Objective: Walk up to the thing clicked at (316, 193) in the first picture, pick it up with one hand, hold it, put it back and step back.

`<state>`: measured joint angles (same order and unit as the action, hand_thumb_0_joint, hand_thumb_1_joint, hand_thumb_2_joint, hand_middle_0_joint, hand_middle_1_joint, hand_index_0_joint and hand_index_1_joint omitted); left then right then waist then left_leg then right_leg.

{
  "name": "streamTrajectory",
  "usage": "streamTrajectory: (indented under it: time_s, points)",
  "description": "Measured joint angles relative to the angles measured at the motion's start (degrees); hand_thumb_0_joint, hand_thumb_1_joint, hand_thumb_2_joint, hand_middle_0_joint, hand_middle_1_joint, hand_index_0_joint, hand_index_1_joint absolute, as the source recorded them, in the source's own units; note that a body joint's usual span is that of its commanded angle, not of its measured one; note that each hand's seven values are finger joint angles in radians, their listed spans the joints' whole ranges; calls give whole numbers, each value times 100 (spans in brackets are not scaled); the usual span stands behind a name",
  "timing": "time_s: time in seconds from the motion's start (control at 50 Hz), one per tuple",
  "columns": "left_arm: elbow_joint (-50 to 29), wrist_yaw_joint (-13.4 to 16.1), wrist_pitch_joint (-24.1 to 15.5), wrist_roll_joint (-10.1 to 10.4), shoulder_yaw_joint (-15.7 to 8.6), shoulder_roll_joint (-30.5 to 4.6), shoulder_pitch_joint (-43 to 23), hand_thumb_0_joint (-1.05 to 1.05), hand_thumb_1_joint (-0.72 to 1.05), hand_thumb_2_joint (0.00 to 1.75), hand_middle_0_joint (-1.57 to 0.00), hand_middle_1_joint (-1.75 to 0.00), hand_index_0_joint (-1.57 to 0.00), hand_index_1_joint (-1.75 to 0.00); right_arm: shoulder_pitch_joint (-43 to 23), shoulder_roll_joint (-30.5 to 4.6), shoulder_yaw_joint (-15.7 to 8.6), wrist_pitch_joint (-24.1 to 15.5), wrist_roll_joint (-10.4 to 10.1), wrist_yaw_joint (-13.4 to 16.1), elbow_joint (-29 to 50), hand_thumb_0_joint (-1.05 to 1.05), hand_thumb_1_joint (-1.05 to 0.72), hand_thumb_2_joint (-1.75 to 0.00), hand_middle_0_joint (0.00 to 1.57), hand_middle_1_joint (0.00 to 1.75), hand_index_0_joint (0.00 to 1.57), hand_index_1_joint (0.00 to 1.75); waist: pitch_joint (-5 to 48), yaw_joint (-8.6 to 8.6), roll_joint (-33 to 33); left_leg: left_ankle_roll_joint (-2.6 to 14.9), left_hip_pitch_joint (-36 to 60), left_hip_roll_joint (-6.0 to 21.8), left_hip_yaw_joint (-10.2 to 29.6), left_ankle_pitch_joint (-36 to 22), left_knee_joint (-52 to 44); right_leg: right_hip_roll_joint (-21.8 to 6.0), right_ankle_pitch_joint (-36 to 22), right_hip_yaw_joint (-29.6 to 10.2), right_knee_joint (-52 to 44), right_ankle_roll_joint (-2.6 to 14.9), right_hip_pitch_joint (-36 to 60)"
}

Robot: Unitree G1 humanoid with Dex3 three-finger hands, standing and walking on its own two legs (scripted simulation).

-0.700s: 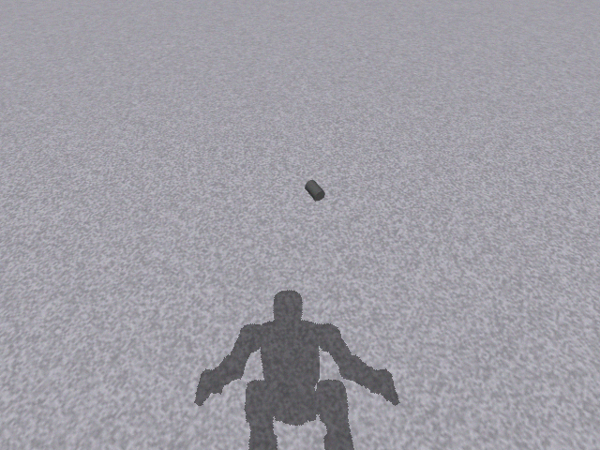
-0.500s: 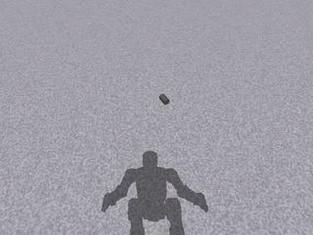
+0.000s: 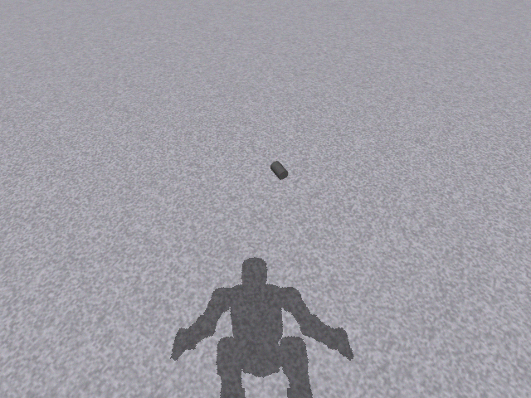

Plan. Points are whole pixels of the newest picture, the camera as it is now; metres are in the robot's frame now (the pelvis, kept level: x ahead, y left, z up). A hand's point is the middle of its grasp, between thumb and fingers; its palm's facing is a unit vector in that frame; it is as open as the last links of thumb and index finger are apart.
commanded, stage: stand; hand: left
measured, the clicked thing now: (279, 170) +1.35 -0.06 -0.75
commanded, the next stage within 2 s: walk up in 0.42 s
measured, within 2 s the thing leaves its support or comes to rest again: neither
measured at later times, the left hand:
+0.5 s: hand out of the picture +0.07 +0.26 -0.15, palm faces -0.07 -0.94 -0.35, open 7.4 cm
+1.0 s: hand (158, 329) +0.27 +0.22 -0.14, palm faces -0.31 -0.83 -0.46, open 7.4 cm
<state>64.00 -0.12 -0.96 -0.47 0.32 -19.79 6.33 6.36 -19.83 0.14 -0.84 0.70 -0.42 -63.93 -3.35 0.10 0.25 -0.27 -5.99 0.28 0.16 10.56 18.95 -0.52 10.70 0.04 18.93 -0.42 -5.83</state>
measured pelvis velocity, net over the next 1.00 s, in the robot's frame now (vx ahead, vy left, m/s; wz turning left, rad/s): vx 0.15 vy -0.04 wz -0.40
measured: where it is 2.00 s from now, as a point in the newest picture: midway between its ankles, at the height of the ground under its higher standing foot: (259, 301)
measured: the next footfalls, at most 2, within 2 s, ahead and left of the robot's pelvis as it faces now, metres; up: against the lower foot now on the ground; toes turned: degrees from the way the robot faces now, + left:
right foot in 0.72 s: +0.11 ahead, -0.18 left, +0.00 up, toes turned -21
left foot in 1.16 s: +0.47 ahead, +0.07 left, +0.00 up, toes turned -24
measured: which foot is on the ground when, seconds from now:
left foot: down 0.00-0.72, up 0.74-1.00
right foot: down 0.00-0.48, up 0.50-0.70, down 0.72-1.00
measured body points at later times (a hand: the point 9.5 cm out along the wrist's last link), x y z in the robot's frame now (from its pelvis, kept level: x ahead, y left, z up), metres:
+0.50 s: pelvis +0.00 +0.00 +0.00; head +0.01 -0.01 +0.45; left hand +0.07 +0.31 -0.13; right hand +0.08 -0.31 -0.13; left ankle -0.01 +0.12 -0.74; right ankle +0.00 -0.12 -0.74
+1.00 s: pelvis +0.15 -0.04 -0.02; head +0.15 -0.07 +0.43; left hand +0.28 +0.26 -0.11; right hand +0.15 -0.38 -0.13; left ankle +0.33 +0.08 -0.68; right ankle +0.07 -0.17 -0.75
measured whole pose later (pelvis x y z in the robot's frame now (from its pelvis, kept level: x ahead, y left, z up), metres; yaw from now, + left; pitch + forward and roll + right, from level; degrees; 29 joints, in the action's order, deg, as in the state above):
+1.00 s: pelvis +0.15 -0.04 -0.02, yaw -23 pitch -4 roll -2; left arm 52.4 0.6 -4.7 -0.1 -2.6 -21.0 22.3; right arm 10.6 -25.8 -5.4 2.3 2.8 -8.0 -45.3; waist -3.9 1.6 7.1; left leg -1.8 -34.6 7.1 4.7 13.8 56.8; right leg 0.1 18.4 -2.2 28.8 -0.5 -7.2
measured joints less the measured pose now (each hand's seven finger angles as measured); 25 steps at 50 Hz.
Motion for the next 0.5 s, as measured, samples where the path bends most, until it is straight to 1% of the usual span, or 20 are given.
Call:
streamTrajectory:
  time_s: [0.42, 0.44, 0.48, 0.5]
  points:
    - [0, -11, 21, -5, -8, -5, 47, 1, 90, 90, -20, -29, -20, -30, 55, -16, 10, -7, 7, 5, -11, 0, -90, -90, 20, 30, 21, 30, 10, 4, 0, 18, 22, -29, 2, -32, -48, -29, -17, 2, -25, -18, 16]
    - [-104, -57, 37, -23, -78, -6, 120, 1, 90, 90, -20, -29, -20, -30, 60, -19, -65, 16, 66, -64, 70, 0, -90, -90, 20, 30, 21, 30, 12, 37, -8, 57, -45, -25, -72, 223, 113, -16, 85, -81, 109, 19, -73]
    - [-342, -164, 29, -58, -218, -27, 416, 1, 90, 90, -20, -29, -20, -30, 66, -81, -234, 2, 177, -225, 381, 0, -90, -90, 21, 30, 21, 30, 27, 91, -11, 193, -182, -18, -324, 970, 539, 13, 470, -352, 576, 52, -354]
    - [-384, -209, 57, -74, -268, -41, 551, 1, 90, 90, -20, -30, -20, -30, 72, -130, -305, -32, 188, -282, 557, 0, -90, -90, 21, 30, 21, 30, 55, 79, 2, 252, -215, -13, -457, 1128, 616, -9, 771, -410, 876, 74, -544]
